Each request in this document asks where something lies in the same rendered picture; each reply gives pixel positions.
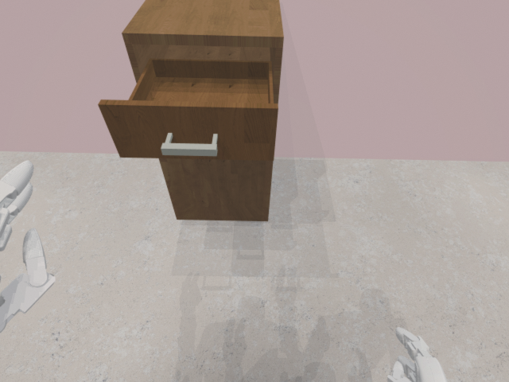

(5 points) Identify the robot right hand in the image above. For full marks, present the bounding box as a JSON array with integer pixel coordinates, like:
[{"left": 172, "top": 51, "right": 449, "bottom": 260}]
[{"left": 387, "top": 327, "right": 448, "bottom": 382}]

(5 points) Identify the cabinet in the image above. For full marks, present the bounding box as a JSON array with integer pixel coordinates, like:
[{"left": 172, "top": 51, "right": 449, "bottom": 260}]
[{"left": 122, "top": 0, "right": 284, "bottom": 221}]

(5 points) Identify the robot left hand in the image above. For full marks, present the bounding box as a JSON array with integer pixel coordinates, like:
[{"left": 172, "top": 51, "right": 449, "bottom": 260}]
[{"left": 0, "top": 160, "right": 56, "bottom": 333}]

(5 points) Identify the handle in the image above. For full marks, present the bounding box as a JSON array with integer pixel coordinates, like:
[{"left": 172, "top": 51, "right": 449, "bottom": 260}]
[{"left": 161, "top": 133, "right": 218, "bottom": 156}]

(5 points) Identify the drawer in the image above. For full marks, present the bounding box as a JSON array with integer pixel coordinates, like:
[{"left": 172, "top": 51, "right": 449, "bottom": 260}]
[{"left": 98, "top": 58, "right": 278, "bottom": 161}]

